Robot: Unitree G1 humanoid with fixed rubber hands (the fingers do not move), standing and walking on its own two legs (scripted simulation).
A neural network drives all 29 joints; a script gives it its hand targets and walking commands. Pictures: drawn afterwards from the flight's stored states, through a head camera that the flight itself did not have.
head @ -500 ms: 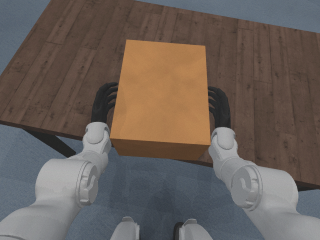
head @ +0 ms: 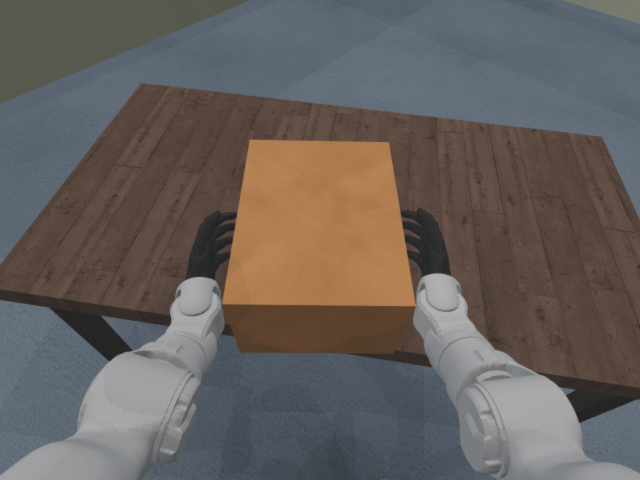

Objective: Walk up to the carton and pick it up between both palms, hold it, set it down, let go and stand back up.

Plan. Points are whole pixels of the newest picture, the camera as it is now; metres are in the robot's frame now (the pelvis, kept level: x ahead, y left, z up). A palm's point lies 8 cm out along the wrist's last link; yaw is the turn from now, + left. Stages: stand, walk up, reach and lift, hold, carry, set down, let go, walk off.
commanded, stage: reach and lift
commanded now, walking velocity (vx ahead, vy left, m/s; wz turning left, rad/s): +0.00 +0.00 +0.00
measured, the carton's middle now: (318, 241) +0.45 +0.00 +0.00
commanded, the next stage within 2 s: none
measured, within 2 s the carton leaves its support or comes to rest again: neither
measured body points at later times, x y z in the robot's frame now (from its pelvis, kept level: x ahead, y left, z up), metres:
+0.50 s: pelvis -0.02 -0.01 +0.06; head -0.03 -0.02 +0.51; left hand +0.40 +0.16 +0.15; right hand +0.39 -0.16 +0.16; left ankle -0.01 +0.11 -0.68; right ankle +0.01 -0.14 -0.68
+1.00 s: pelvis +0.00 -0.01 +0.07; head -0.04 -0.02 +0.51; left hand +0.39 +0.14 +0.18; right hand +0.38 -0.17 +0.18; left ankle -0.01 +0.11 -0.68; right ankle +0.01 -0.14 -0.68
